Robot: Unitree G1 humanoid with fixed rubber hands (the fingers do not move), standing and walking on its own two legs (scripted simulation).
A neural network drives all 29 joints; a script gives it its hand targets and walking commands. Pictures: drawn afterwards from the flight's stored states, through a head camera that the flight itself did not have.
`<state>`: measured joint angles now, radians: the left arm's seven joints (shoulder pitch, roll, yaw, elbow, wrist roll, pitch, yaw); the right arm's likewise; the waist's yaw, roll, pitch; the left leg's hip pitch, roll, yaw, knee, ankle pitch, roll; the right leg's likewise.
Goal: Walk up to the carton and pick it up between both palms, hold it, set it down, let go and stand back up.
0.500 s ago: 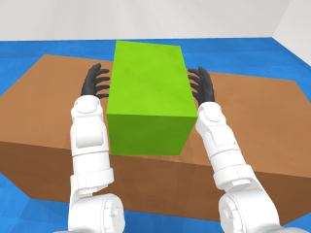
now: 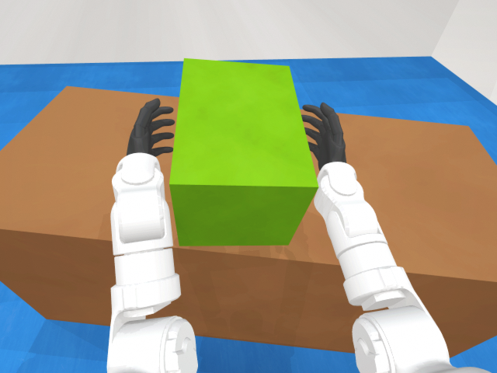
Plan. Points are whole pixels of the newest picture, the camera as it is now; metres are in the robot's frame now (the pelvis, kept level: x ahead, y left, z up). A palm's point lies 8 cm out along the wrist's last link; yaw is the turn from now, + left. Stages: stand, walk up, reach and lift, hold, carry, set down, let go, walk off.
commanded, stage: hold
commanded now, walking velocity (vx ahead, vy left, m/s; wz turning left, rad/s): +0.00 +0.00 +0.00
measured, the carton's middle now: (236, 152) +0.42 +0.01 +0.13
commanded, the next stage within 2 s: none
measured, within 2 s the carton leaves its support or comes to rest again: neither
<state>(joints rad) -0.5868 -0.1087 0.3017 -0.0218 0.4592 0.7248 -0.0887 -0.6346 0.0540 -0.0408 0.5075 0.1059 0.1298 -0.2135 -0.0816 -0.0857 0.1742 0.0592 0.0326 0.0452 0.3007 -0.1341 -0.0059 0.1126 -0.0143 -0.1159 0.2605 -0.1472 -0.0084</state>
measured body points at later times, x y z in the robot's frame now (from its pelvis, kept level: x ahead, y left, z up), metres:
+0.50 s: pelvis +0.00 +0.00 +0.00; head -0.03 +0.04 +0.45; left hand +0.36 +0.15 +0.19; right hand +0.37 -0.13 +0.18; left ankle +0.04 +0.12 -0.75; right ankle +0.02 -0.11 -0.75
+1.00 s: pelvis +0.00 -0.01 +0.00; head -0.04 +0.04 +0.44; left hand +0.37 +0.15 +0.19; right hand +0.37 -0.13 +0.19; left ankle +0.04 +0.12 -0.75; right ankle +0.02 -0.11 -0.75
